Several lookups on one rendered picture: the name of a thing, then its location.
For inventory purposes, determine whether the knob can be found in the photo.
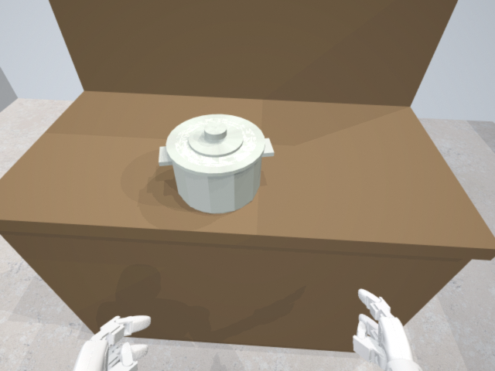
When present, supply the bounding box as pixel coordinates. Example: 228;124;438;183
204;122;227;141

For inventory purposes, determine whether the right robot hand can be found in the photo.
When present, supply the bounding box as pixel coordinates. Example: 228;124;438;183
353;289;414;371

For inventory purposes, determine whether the table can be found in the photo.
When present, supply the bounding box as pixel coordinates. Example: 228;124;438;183
0;0;495;352

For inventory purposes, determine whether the left robot hand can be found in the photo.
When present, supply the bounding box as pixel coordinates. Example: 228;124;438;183
73;315;151;371

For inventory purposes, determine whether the pot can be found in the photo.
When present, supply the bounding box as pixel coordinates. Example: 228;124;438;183
159;138;274;213

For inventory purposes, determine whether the lid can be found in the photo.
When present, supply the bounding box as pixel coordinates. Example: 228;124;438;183
166;114;265;176

